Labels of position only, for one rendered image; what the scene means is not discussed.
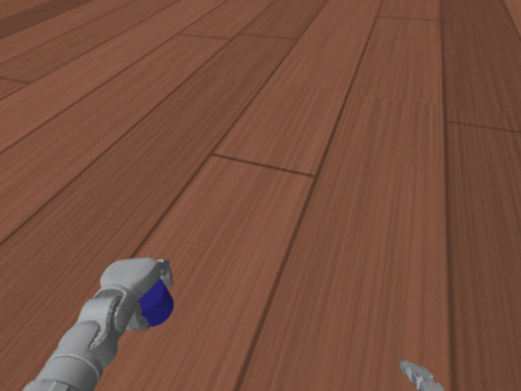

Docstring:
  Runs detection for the left robot hand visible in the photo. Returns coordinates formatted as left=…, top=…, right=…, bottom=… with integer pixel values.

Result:
left=100, top=257, right=173, bottom=331

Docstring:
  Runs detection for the right robot hand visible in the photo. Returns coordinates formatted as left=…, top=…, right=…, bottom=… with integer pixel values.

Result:
left=400, top=360, right=445, bottom=391

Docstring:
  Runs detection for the tin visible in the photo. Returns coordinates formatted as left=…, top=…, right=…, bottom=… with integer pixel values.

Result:
left=138, top=278, right=173, bottom=327

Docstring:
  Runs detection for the left robot arm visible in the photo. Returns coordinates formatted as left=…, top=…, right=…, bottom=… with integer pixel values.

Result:
left=22, top=284, right=137, bottom=391

